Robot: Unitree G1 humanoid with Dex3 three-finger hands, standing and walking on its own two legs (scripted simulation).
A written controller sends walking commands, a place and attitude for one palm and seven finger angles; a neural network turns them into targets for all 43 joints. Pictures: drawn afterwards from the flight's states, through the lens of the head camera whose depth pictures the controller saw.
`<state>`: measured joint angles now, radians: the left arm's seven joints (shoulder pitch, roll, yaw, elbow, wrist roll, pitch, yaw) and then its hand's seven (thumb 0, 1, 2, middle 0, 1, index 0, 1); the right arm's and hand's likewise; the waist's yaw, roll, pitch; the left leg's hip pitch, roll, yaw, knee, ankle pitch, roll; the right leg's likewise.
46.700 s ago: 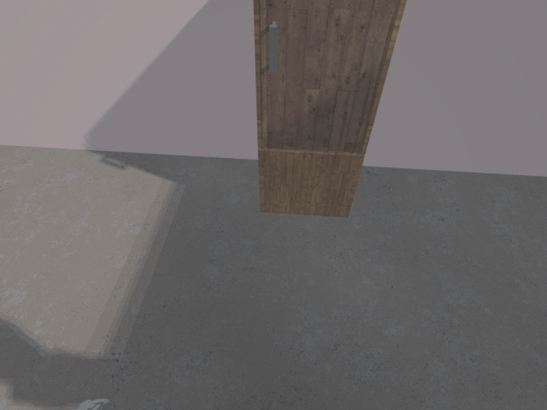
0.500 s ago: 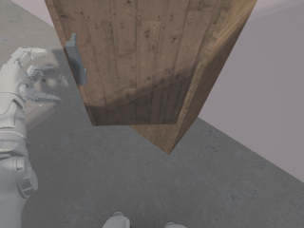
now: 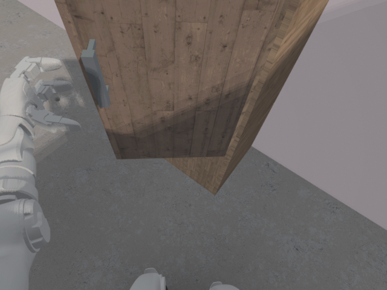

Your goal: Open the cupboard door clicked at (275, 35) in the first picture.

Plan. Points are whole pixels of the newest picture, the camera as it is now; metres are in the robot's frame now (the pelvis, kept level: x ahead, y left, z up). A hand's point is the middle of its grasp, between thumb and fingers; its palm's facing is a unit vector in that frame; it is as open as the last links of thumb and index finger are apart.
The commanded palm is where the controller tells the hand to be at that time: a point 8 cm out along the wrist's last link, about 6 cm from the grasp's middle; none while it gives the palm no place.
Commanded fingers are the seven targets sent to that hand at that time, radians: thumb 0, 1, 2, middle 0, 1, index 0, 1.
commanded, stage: move the hooked fingers beside the handle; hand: left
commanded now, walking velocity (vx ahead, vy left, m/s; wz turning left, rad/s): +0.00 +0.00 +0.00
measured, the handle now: (98, 75) +0.54 +0.19 +0.11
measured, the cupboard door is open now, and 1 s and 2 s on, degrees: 41 41 41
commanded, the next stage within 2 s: slide the fingers in behind the handle in 0.34 s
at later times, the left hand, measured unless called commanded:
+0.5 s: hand (60, 101) +0.46 +0.25 +0.11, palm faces +0.05 -1.00 +0.02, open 14.0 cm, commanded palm +0.44 +0.29 +0.10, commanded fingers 0.00 -0.50 0.30 -0.30 -1.20 -0.30 -1.20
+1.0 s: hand (85, 99) +0.47 +0.20 +0.11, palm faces +0.05 -1.00 +0.00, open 14.0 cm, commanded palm +0.44 +0.25 +0.10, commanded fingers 0.00 -0.50 0.30 -0.30 -1.20 -0.30 -1.20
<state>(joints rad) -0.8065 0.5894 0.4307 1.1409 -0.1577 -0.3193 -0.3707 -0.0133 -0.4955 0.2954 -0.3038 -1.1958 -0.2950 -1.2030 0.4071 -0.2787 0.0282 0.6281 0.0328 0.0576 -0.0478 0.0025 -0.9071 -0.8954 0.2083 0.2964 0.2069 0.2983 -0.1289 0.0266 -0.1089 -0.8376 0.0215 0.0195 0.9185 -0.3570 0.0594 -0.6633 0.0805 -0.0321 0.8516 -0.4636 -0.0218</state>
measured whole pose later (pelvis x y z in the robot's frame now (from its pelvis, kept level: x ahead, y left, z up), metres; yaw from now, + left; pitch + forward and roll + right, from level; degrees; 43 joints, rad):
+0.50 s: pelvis +0.00 +0.00 +0.00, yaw +1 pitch +15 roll -4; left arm -0.81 0.55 0.40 1.13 -0.16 -0.32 -0.35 -0.01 -0.50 0.30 -0.30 -1.20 -0.30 -1.20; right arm 0.38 -0.28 0.03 0.62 0.03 0.06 -0.05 0.00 -0.91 -0.90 0.21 0.30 0.21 0.30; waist -0.12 0.02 -0.11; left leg -0.83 0.01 0.01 0.92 -0.35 0.06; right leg -0.66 0.07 -0.04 0.85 -0.47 -0.02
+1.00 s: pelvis +0.00 -0.01 +0.00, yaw +0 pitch +14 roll -3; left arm -0.77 0.47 0.38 1.08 -0.15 -0.32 -0.26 -0.01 -0.50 0.30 -0.30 -1.20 -0.30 -1.20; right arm 0.41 -0.27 0.02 0.63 0.03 0.06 -0.03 0.00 -0.91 -0.90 0.21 0.30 0.21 0.30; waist -0.12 0.04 -0.11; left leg -0.81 0.02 0.02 0.91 -0.36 0.05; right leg -0.64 0.08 -0.03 0.86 -0.47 -0.03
